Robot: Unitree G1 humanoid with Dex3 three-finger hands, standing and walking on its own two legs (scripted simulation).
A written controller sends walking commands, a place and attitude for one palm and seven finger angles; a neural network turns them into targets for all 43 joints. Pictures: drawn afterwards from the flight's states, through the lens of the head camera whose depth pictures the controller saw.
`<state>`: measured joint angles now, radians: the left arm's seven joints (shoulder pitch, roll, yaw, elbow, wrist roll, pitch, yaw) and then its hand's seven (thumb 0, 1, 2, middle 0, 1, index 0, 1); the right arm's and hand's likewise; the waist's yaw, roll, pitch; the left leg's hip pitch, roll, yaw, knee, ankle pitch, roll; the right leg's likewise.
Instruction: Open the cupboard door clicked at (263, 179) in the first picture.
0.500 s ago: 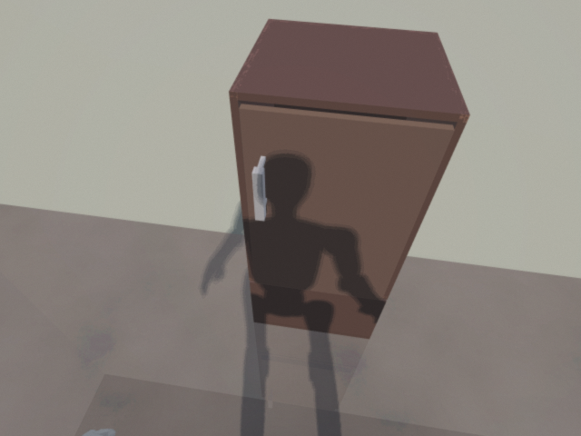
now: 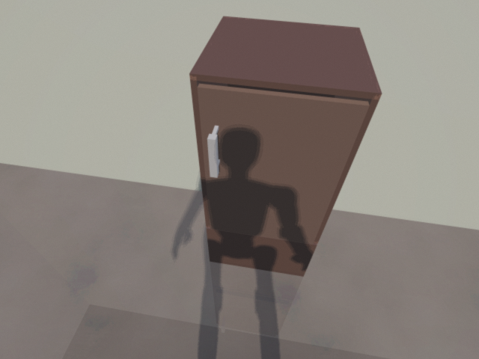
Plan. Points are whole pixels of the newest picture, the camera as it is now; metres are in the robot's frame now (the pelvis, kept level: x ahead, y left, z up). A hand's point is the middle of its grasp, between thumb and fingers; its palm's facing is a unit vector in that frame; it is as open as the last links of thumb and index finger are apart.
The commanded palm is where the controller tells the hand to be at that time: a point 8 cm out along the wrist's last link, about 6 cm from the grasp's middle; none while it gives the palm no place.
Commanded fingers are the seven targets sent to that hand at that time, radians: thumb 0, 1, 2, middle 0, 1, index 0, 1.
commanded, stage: stand and wait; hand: left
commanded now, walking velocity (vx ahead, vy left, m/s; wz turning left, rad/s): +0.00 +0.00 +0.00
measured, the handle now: (215, 151) +0.62 +0.11 -0.04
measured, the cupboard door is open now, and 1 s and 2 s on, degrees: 0 0 0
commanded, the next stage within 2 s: look at it before walking up in 0.32 s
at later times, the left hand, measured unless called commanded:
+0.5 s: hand out of the picture +0.05 +0.20 -0.17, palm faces -0.02 -0.96 -0.26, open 7.4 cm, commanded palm none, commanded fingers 0.00 0.90 0.90 -0.20 -0.30 -0.20 -0.30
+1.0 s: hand out of the picture +0.02 +0.19 -0.18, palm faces +0.00 -0.98 -0.22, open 7.4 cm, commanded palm none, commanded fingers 0.00 0.90 0.90 -0.20 -0.30 -0.20 -0.30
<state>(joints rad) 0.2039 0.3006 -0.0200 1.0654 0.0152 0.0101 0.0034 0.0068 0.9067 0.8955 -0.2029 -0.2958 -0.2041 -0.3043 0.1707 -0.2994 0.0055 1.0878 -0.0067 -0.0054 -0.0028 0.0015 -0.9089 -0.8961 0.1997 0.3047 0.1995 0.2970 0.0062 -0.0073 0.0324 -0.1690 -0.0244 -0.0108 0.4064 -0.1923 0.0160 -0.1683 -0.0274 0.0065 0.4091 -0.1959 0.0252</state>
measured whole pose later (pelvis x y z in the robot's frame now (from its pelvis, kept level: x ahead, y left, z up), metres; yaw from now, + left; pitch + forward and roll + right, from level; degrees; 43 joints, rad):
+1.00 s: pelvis +0.01 +0.00 +0.00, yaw +0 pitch -2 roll +0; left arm 0.26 0.21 -0.02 1.10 0.01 0.00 0.03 0.00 0.91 0.90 -0.20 -0.30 -0.20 -0.30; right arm 0.23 -0.19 0.01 1.14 0.00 -0.01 -0.02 0.00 -0.91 -0.90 0.20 0.30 0.20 0.30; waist 0.01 -0.01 0.03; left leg -0.17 -0.02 -0.01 0.41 -0.20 0.01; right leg -0.17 -0.02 0.01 0.40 -0.20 0.02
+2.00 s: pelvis +0.07 -0.05 -0.01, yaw -6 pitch -1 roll +1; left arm 0.23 0.19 0.04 0.97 0.03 0.01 0.04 0.00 0.91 0.90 -0.20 -0.29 -0.20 -0.30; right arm 0.15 -0.17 -0.06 1.03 -0.01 0.06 -0.03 0.00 -0.92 -0.90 0.20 0.30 0.20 0.30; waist 0.01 0.03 0.05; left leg -0.39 0.03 0.03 0.79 -0.42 -0.01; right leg -0.21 0.01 -0.07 0.58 -0.36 -0.07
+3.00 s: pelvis +0.03 -0.01 +0.00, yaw -6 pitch -1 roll +0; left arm 0.33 0.12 0.00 1.14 0.02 0.00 0.03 0.00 0.91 0.90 -0.20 -0.30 -0.20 -0.30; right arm 0.32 -0.10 0.00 1.14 -0.01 -0.02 -0.04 0.00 -0.91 -0.90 0.20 0.30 0.20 0.30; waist 0.01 -0.01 0.01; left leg -0.18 -0.01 0.06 0.41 -0.22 0.03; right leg -0.20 -0.03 -0.06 0.42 -0.20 0.00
